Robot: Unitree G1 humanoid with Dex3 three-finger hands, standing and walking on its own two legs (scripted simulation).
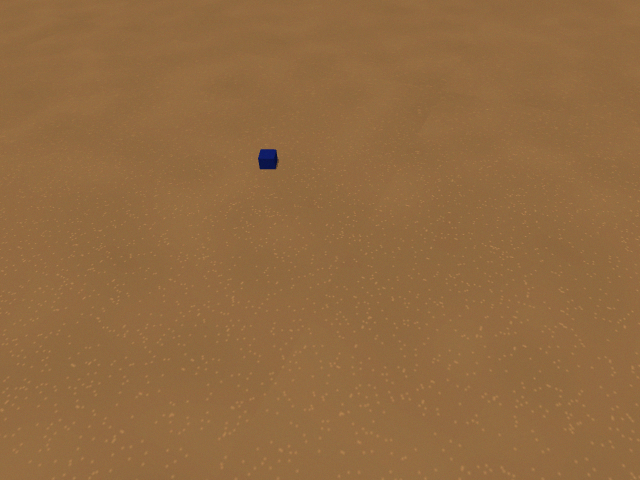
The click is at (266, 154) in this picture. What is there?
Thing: small box
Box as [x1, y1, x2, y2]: [258, 149, 277, 168]
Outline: 261,149 258,157 260,168 275,168 277,160 275,149
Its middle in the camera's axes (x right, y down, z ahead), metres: -0.29 -0.43 +2.07
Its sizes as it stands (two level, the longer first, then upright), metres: 0.084 0.083 0.067
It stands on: the floor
